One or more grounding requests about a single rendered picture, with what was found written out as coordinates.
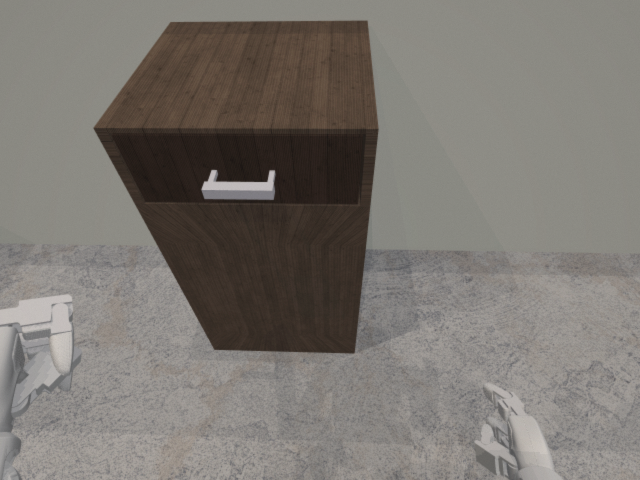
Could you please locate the robot left forearm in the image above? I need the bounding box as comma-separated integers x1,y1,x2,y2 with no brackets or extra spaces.
0,432,22,480

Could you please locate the drawer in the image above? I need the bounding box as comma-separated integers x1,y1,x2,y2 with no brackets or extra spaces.
112,133,363,204

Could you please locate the handle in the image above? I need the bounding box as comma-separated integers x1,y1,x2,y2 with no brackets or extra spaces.
201,170,276,200

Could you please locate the cabinet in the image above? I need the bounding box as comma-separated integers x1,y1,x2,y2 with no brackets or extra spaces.
94,21,379,354

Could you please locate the left robot hand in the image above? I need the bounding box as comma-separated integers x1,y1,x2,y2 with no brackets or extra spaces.
0,294,82,432

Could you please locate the right robot hand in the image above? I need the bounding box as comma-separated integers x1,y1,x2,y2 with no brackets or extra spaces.
475,383,555,480

